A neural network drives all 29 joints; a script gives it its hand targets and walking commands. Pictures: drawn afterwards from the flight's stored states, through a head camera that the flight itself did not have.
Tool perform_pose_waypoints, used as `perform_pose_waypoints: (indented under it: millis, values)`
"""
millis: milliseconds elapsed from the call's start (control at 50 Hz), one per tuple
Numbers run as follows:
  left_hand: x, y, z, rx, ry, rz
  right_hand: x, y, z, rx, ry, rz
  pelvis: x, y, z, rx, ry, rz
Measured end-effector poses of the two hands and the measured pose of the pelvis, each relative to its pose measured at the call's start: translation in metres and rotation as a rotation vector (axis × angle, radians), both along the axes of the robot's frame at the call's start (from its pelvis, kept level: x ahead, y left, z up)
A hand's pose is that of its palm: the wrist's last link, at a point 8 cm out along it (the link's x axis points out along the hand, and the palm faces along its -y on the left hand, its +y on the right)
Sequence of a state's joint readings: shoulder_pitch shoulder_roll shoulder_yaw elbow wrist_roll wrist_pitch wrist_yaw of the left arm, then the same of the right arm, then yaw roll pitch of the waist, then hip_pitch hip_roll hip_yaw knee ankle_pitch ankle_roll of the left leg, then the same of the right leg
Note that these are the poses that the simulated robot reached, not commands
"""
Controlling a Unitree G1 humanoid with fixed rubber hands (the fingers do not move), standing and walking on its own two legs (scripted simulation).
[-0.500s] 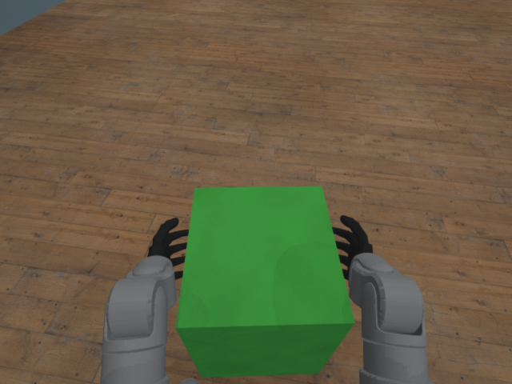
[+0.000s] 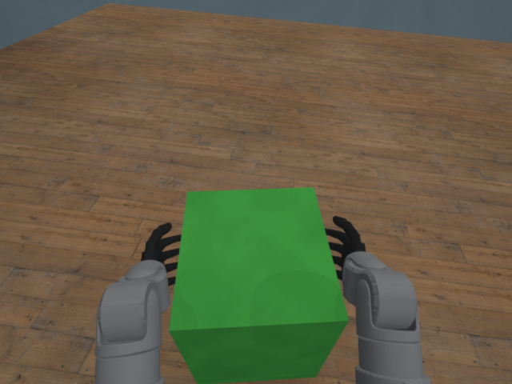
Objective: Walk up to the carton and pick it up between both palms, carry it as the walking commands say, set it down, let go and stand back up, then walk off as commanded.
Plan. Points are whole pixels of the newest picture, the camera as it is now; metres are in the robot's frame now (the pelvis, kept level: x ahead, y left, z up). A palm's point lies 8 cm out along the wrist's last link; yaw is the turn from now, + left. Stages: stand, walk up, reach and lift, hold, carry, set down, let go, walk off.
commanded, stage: carry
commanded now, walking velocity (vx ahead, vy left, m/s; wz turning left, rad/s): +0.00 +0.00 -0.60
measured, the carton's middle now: (254, 288) +0.27 +0.02 +0.02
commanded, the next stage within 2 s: none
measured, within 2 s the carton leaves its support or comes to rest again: neither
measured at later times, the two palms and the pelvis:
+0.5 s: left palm (236, 322) +0.20 +0.04 +0.06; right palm out of the picture +0.13 -0.23 +0.08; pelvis -0.10 -0.03 -0.01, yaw -16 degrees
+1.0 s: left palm out of the picture +0.10 -0.11 +0.06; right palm out of the picture -0.07 -0.34 +0.06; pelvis -0.20 -0.07 -0.01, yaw -34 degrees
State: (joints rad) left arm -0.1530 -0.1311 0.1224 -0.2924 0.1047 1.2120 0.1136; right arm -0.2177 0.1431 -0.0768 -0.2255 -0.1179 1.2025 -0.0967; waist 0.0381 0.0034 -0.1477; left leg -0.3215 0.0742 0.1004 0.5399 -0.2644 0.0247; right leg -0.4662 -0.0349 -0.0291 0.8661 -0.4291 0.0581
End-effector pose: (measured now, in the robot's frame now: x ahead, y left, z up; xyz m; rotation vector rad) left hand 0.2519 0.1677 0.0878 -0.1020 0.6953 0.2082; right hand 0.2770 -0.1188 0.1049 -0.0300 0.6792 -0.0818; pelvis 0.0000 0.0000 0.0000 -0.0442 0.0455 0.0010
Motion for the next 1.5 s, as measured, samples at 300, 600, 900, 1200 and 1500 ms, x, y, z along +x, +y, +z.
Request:
perform_pose_waypoints:
  millis: [300,600,900,1200,1500]
  values:
    - [-0.028,-0.126,-0.023,0.055,0.049,-0.291,-0.111,-0.121,-0.038,0.057,0.048,-0.290,-0.069,-0.043,-0.010,0.032,-0.002,-0.176]
    - [-0.069,-0.125,-0.016,-0.027,0.021,-0.365,-0.175,-0.114,-0.012,-0.021,0.019,-0.365,-0.114,-0.024,-0.004,0.007,-0.015,-0.348]
    - [-0.124,-0.254,-0.021,0.060,0.016,-0.631,-0.300,-0.213,-0.039,0.069,0.013,-0.639,-0.178,-0.065,-0.018,0.004,-0.020,-0.544]
    - [-0.165,-0.282,-0.010,0.031,-0.013,-0.736,-0.367,-0.223,-0.023,0.036,-0.016,-0.741,-0.217,-0.061,-0.009,0.050,-0.009,-0.679]
    - [-0.191,-0.303,-0.001,-0.038,0.007,-0.898,-0.429,-0.211,0.001,-0.020,0.003,-0.910,-0.233,-0.037,0.003,-0.022,0.007,-0.878]
